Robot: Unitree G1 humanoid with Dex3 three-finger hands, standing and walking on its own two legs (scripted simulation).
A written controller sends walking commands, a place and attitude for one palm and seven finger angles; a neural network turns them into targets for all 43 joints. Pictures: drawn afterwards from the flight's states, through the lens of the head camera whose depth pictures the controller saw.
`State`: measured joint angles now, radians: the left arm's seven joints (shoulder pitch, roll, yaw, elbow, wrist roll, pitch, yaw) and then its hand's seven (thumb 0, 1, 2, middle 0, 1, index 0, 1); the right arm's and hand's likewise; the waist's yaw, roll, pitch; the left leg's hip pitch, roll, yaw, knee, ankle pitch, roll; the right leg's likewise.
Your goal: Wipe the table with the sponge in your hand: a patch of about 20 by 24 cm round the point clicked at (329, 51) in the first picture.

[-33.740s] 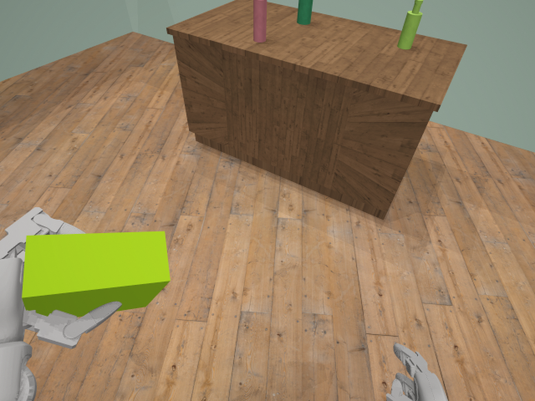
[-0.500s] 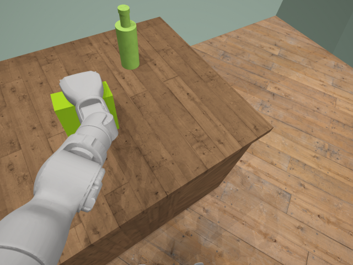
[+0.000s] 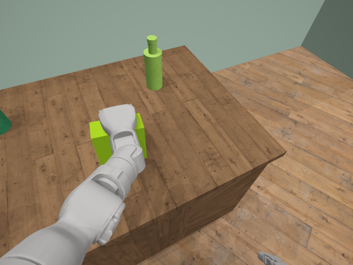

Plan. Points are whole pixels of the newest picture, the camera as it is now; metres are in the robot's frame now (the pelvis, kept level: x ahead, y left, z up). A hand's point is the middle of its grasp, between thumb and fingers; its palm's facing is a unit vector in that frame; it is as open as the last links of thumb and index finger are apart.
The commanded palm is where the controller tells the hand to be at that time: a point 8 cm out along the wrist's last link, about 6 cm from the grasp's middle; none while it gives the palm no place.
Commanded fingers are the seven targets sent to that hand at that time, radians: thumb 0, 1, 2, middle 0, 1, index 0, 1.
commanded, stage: wipe back along the third lane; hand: left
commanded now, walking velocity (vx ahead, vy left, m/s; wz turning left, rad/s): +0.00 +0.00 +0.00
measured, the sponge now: (121, 146) +0.43 +0.17 -0.03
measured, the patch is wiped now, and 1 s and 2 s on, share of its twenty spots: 1.00 1.00 1.00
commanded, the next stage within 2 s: slide back across to the middle lane in 0.96 s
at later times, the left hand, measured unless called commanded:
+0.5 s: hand (125, 148) +0.39 +0.14 +0.02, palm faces -0.07 -0.01 -1.00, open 10.1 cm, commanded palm +0.35 +0.12 +0.05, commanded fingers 0.00 0.10 1.30 -1.20 -1.60 -1.20 -1.60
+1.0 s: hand (135, 161) +0.35 +0.12 +0.02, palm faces -0.06 -0.02 -1.00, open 10.1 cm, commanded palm +0.31 +0.09 +0.05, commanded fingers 0.00 0.10 1.30 -1.20 -1.60 -1.20 -1.60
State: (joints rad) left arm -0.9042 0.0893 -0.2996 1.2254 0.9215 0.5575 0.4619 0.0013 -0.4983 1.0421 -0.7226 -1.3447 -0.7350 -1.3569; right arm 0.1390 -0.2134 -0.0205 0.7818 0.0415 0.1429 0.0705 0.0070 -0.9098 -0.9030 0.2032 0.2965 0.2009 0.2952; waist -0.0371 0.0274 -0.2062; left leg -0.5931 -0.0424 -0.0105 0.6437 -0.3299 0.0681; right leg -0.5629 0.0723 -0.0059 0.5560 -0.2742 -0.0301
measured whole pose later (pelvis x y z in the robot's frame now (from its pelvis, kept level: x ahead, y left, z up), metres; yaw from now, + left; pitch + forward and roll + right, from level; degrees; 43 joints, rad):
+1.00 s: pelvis -0.02 -0.03 +0.01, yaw +1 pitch +8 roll +0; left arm -0.64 0.01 -0.41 1.01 0.90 0.61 0.46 0.00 -0.49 1.04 -0.71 -1.35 -0.73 -1.36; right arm 0.05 -0.21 -0.01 0.75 0.06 0.21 0.05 0.01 -0.91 -0.90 0.20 0.30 0.20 0.30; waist 0.03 0.03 -0.18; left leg -0.42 -0.03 -0.02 0.54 -0.27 0.03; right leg -0.41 0.08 -0.01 0.50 -0.24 -0.07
